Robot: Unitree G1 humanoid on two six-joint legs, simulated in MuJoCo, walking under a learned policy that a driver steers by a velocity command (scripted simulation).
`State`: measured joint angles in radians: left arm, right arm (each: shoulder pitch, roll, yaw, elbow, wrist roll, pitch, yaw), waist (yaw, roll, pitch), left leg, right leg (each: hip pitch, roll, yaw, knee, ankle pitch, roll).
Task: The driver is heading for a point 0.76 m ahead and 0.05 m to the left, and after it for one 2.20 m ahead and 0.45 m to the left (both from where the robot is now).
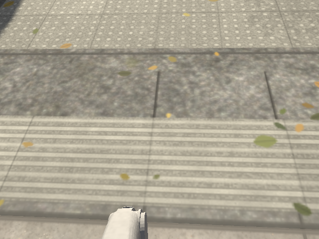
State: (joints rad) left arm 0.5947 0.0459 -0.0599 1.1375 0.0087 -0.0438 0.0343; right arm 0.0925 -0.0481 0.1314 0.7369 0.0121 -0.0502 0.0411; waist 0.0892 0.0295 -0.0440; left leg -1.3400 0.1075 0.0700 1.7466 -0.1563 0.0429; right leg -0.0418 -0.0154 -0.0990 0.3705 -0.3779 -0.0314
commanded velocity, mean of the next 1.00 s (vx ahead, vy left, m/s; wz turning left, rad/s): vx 0.50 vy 0.00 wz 0.06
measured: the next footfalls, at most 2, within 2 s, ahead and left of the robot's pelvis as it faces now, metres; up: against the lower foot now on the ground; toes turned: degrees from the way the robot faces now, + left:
left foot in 0.10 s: +0.29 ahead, +0.12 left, +0.16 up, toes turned +7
right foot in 0.72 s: +0.63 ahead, -0.11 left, +0.16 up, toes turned -4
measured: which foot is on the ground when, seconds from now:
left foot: up 0.00-0.08, down 0.10-0.74, up 0.76-1.00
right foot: down 0.00-0.10, up 0.12-0.70, down 0.72-1.00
